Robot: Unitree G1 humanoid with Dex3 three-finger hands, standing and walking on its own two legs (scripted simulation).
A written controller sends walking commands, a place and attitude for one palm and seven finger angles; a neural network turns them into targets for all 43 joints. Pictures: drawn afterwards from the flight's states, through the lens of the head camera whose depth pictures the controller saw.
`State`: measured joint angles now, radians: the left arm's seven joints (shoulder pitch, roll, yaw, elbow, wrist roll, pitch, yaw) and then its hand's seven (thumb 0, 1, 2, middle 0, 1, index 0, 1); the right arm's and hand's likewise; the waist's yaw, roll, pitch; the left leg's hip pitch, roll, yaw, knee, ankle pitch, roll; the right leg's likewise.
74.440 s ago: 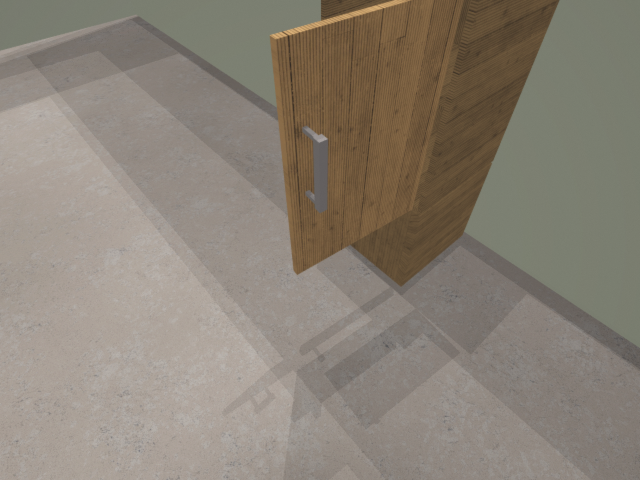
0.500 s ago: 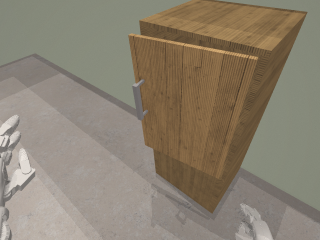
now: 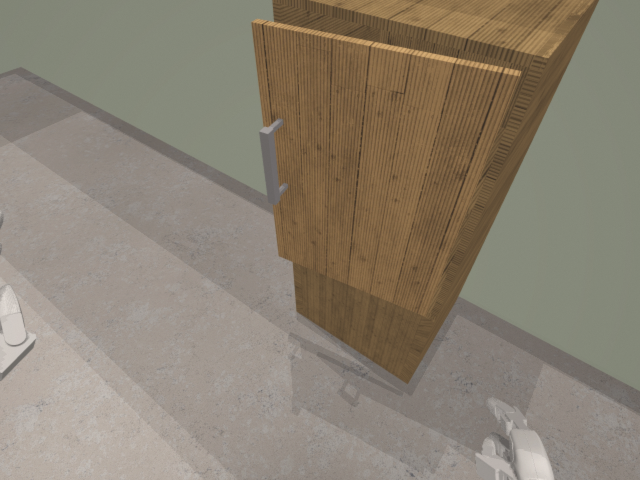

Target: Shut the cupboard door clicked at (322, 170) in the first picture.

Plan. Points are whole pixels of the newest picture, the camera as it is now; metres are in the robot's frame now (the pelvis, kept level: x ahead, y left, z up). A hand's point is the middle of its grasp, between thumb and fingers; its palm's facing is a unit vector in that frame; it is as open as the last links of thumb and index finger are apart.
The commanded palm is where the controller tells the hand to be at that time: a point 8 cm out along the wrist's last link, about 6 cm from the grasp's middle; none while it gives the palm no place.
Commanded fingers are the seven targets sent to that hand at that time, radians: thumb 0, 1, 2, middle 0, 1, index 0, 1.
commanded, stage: step back with the hand held close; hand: left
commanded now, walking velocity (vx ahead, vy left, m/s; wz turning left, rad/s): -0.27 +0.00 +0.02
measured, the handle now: (275, 163) +0.68 +0.13 +0.00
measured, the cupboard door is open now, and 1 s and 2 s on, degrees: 9 9 9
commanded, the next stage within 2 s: stop stepping back and stand still in 0.58 s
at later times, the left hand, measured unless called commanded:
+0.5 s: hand out of the picture +0.09 +0.26 +0.18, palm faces +0.52 -0.71 -0.47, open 7.5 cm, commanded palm +0.02 +0.29 +0.18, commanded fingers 0.00 0.90 0.90 -0.20 -0.30 -0.20 -0.30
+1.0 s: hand out of the picture -0.07 +0.33 +0.18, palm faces +0.74 -0.63 -0.24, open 7.5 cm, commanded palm -0.13 +0.33 +0.18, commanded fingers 0.00 0.90 0.90 -0.20 -0.30 -0.20 -0.30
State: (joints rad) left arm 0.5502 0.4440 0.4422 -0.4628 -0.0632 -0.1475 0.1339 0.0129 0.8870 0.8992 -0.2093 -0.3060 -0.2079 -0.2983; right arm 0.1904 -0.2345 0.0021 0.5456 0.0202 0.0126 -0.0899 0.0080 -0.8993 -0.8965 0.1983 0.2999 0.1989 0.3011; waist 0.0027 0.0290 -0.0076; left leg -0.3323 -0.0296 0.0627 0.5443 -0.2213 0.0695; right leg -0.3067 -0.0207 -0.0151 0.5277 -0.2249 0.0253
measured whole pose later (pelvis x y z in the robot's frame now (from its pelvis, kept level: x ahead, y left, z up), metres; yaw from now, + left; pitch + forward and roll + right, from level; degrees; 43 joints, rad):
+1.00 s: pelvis -0.22 +0.01 -0.02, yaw +9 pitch -3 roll +0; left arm 0.33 0.36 0.45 -0.41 -0.03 -0.19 0.21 0.01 0.89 0.90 -0.21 -0.31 -0.21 -0.30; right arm 0.25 -0.20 0.00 0.66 0.00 -0.12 -0.10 0.01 -0.90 -0.90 0.20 0.30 0.20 0.30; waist 0.06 -0.06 -0.01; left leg -0.31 -0.01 0.00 0.72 -0.38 0.01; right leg -0.49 -0.04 0.05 0.79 -0.38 0.03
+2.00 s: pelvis -0.28 -0.01 +0.00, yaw +5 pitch +0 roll -1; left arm 0.34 0.20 0.03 0.82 0.02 0.07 0.02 -0.03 0.99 0.90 -0.21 -0.30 -0.21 -0.30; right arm 0.29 -0.18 0.00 0.90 -0.03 0.08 0.01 0.00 -0.90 -0.90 0.20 0.30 0.20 0.30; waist 0.00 -0.02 0.04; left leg -0.40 0.00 0.03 0.76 -0.34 0.01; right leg -0.28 0.01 -0.06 0.59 -0.32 -0.03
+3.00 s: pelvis -0.29 -0.01 +0.01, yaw +2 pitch -2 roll +0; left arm 0.30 0.15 0.01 1.16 0.01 0.00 0.03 0.00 0.91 0.90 -0.20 -0.30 -0.19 -0.30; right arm 0.32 -0.15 -0.01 1.14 -0.01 0.00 -0.03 0.00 -0.90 -0.90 0.20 0.30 0.20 0.30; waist -0.01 0.00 0.03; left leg -0.16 -0.01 0.08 0.38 -0.19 0.04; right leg -0.17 0.00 -0.01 0.39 -0.19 -0.01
